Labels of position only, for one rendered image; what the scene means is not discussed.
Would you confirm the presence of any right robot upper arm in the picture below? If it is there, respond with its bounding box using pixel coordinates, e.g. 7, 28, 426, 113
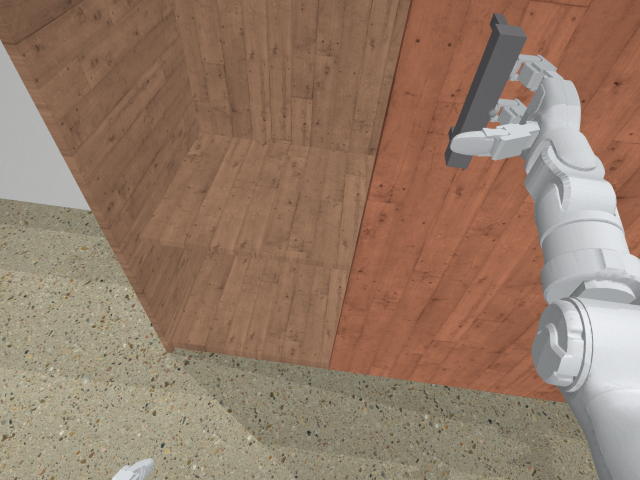
531, 296, 640, 480

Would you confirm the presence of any right robot hand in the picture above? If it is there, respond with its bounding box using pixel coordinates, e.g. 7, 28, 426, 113
450, 54, 581, 161

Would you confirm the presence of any right robot forearm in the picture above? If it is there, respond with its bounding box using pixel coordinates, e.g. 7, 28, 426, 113
524, 128, 640, 305

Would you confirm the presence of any left robot hand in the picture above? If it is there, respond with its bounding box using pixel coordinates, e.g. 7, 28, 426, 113
112, 458, 154, 480

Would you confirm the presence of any wardrobe door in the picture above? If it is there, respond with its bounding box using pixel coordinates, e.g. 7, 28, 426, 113
329, 0, 640, 402

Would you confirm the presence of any handle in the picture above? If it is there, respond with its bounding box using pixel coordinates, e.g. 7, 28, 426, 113
445, 13, 527, 169

